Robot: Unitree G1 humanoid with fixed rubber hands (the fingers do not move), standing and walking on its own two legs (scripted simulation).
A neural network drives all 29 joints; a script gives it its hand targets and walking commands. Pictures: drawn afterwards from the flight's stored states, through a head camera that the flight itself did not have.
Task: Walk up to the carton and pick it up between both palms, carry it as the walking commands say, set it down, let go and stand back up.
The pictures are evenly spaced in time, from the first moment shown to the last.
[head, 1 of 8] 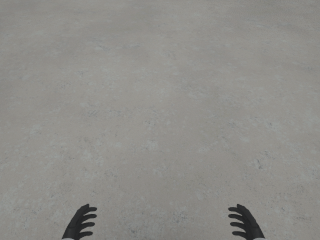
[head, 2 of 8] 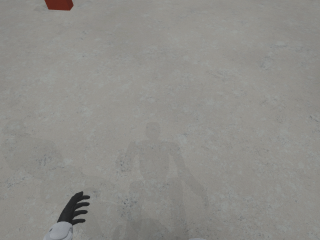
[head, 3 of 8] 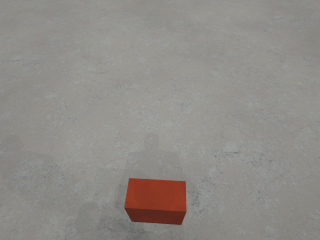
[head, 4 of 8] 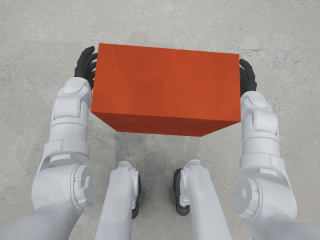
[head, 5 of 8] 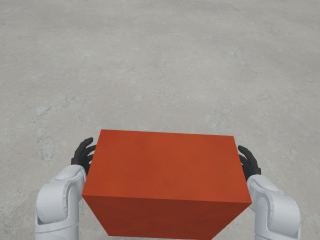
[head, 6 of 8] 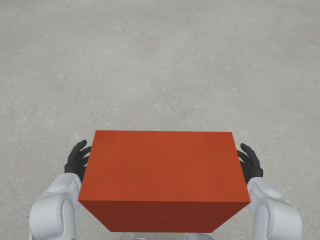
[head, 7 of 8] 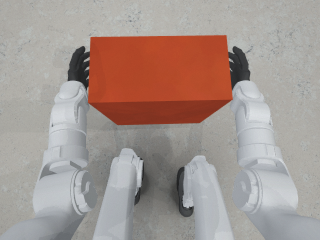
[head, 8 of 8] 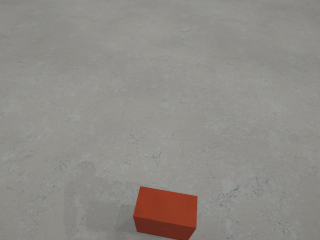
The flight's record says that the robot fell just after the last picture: no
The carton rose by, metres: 0.65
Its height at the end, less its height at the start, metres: +0.00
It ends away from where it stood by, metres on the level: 0.45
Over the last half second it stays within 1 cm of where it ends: yes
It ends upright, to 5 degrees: yes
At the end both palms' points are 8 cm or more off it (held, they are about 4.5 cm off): yes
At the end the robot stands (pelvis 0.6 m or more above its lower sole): yes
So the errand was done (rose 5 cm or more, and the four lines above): yes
